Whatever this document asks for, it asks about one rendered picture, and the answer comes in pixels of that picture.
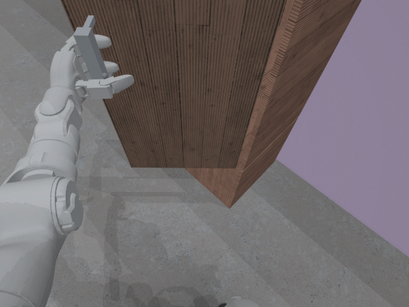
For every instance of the robot right shin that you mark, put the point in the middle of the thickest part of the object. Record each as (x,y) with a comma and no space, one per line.
(233,298)

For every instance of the left robot forearm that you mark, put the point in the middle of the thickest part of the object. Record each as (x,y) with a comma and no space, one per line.
(54,147)

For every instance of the handle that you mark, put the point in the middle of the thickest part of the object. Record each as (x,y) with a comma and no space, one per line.
(88,47)

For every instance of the cupboard door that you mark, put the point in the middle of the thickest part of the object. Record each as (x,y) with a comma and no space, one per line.
(197,65)

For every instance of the left robot upper arm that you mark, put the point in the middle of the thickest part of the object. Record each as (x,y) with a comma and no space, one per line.
(35,218)

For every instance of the robot left hand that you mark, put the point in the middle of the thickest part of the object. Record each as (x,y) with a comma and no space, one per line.
(67,72)

